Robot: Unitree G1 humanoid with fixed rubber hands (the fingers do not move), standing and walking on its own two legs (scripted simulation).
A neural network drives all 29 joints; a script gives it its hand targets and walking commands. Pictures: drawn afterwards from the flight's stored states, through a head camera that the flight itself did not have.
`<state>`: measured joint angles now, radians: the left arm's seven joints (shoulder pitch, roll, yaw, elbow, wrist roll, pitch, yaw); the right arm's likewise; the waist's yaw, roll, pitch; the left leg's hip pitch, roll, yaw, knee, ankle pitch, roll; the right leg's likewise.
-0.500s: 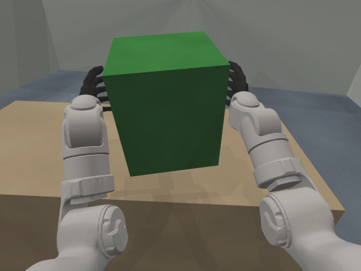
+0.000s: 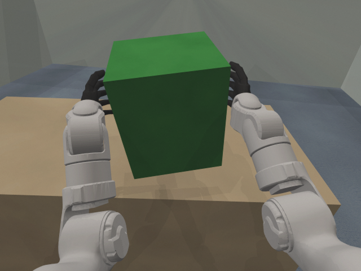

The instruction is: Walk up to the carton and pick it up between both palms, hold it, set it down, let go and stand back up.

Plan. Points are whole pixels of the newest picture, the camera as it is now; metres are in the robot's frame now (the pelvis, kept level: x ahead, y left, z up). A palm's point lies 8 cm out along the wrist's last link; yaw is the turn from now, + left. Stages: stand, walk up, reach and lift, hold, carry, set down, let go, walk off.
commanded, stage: hold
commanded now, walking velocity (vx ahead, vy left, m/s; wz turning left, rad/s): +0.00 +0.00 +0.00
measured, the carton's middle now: (169, 105) +0.42 -0.01 +0.24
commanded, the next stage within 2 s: none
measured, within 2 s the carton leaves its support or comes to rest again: neither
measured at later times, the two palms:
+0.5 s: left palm (88, 106) +0.36 +0.15 +0.28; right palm (238, 97) +0.36 -0.14 +0.29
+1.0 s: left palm (84, 103) +0.35 +0.16 +0.29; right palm (236, 94) +0.36 -0.14 +0.29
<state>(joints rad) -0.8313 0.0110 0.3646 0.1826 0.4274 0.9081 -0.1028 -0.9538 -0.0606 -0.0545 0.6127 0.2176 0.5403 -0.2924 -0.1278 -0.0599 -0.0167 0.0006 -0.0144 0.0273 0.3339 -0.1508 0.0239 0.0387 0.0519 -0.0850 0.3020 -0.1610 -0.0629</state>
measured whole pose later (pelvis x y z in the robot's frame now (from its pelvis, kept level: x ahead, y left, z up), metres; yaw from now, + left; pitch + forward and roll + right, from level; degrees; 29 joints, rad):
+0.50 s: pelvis -0.01 +0.01 +0.00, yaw -1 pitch -11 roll +0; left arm -0.86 0.00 0.36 0.21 0.43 0.92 -0.09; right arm -0.99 -0.06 -0.12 0.68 0.17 0.51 -0.25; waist -0.11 -0.05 -0.02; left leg 0.00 -0.02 0.04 0.33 -0.14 0.04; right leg 0.03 0.05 -0.07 0.31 -0.15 -0.06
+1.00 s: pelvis +0.00 +0.01 +0.00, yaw +0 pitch -12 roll +0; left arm -0.87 0.00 0.37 0.22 0.45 0.92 -0.07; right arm -1.00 -0.07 -0.10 0.71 0.19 0.49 -0.25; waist -0.10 -0.05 -0.02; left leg 0.02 -0.02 0.03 0.34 -0.15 0.03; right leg 0.05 0.04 -0.08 0.32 -0.17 -0.06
